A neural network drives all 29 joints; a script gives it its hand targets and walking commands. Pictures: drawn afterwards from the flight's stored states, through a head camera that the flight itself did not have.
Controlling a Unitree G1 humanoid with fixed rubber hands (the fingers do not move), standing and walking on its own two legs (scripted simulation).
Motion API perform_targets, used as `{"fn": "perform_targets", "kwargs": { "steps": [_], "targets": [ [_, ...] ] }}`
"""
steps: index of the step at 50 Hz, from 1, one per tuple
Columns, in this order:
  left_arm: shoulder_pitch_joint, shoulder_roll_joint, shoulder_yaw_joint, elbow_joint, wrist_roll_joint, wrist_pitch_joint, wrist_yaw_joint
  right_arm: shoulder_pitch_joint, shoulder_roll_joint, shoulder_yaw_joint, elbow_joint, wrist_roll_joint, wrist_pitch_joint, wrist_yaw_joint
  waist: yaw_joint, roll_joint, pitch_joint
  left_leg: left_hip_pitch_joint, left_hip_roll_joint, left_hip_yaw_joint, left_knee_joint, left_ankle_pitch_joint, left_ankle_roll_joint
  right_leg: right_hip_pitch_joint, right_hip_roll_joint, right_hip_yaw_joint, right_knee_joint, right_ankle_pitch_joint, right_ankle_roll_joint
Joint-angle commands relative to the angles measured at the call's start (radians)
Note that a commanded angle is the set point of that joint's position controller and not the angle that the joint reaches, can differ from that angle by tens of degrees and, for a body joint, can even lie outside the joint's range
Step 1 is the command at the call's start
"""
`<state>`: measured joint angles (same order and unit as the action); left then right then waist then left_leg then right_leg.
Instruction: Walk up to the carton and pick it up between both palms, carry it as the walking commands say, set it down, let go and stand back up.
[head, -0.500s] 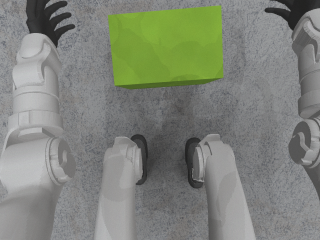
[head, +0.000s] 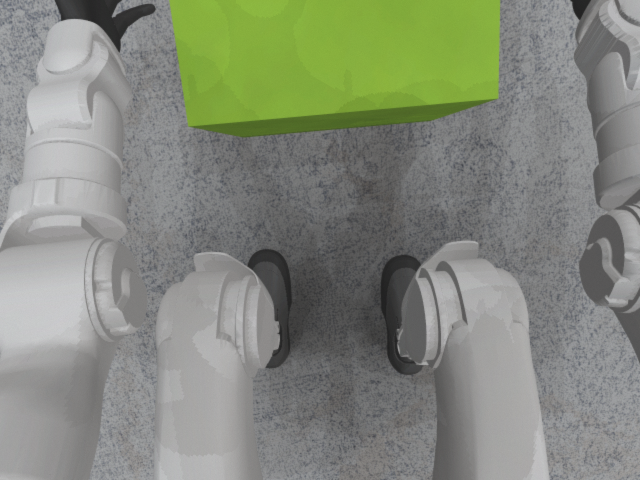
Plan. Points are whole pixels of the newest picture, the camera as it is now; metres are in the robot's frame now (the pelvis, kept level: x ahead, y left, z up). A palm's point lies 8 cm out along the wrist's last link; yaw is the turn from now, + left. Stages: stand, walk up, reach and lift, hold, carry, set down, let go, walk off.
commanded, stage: reach and lift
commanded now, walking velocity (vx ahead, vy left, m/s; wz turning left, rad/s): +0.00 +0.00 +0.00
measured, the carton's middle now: (332, 44) +0.54 -0.01 -0.27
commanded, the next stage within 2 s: none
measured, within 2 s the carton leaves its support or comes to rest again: leaves its support in 1.90 s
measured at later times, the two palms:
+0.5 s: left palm (132, 46) +0.54 +0.21 -0.21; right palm (555, 9) +0.54 -0.23 -0.21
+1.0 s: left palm (153, 45) +0.54 +0.18 -0.21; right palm (525, 5) +0.55 -0.20 -0.21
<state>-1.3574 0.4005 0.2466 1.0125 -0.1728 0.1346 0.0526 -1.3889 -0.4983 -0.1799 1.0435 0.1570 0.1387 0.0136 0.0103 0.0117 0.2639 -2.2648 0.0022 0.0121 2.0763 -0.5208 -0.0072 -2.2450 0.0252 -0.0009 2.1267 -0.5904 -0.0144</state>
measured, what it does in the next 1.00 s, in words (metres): stands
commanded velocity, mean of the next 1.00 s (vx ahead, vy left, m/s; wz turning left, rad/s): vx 0.00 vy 0.00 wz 0.00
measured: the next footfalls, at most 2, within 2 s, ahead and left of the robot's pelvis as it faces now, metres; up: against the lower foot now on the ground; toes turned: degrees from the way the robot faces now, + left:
none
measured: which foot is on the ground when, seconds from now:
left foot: down 0.00-1.00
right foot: down 0.00-1.00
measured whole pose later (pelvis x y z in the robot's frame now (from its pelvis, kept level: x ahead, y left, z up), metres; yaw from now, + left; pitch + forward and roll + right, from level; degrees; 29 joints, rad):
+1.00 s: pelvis +0.00 +0.00 -0.04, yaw +0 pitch +36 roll +2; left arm -1.45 0.38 0.09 1.15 -0.28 0.05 0.11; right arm -1.51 -0.45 -0.02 1.18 0.26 0.06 -0.06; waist 0.00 0.01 0.40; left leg -2.30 0.00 0.02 2.20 -0.53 -0.01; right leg -2.29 0.01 0.00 2.25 -0.59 -0.02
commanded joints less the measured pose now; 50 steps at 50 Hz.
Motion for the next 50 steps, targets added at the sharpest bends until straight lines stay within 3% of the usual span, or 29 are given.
{"fn": "perform_targets", "kwargs": {
  "steps": [1,10,15,19,27,45,50],
  "targets": [
    [-0.242,0.160,-0.008,-0.079,-0.017,-0.034,0.012,-0.264,-0.168,0.000,-0.083,0.017,-0.034,-0.012,0.000,-0.047,-1.190,0.669,-0.003,0.028,-0.064,0.298,-0.003,0.549,-0.029,-0.008,-0.159,0.315,0.028],
    [-0.282,0.176,-0.054,-0.015,-0.054,-0.067,0.028,-0.311,-0.177,0.052,-0.018,0.063,-0.064,-0.030,-0.001,-0.049,-1.103,0.626,0.007,0.022,0.018,0.292,-0.010,0.519,-0.043,0.015,-0.076,0.313,0.033],
    [-0.305,0.178,-0.083,-0.033,-0.080,-0.077,0.039,-0.339,-0.194,0.067,-0.041,0.089,-0.075,-0.042,-0.005,-0.029,-1.141,0.661,0.006,0.023,0.047,0.313,-0.011,0.533,-0.043,0.018,-0.050,0.328,0.033],
    [-0.281,0.159,-0.107,-0.015,-0.111,-0.075,0.036,-0.313,-0.188,0.077,-0.029,0.091,-0.075,-0.046,-0.027,-0.039,-1.138,0.646,0.001,0.020,0.054,0.332,-0.010,0.548,-0.045,0.018,-0.038,0.362,0.030],
    [-0.273,0.154,-0.102,0.013,-0.093,-0.077,0.041,-0.307,-0.154,0.093,0.007,0.091,-0.073,-0.036,-0.005,-0.040,-1.061,0.607,-0.001,0.016,0.043,0.303,-0.008,0.489,-0.045,0.018,-0.044,0.311,0.025],
    [-0.325,0.082,-0.139,0.046,-0.097,-0.097,0.061,-0.376,-0.085,0.141,0.045,0.100,-0.091,-0.066,-0.006,-0.045,-1.085,0.596,-0.013,0.015,0.021,0.290,-0.009,0.516,-0.029,0.024,-0.069,0.302,0.025],
    [-0.341,0.039,-0.169,0.043,-0.113,-0.104,0.061,-0.386,-0.056,0.149,0.054,0.098,-0.101,-0.074,-0.022,-0.038,-1.103,0.605,-0.017,0.013,0.016,0.301,-0.011,0.517,-0.024,0.022,-0.075,0.313,0.023]
  ]
}}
